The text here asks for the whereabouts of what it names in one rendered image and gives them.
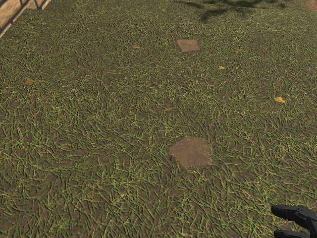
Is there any robot right hand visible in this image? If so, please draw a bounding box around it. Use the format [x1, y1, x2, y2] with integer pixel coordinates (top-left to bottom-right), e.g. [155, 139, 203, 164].
[270, 204, 317, 238]

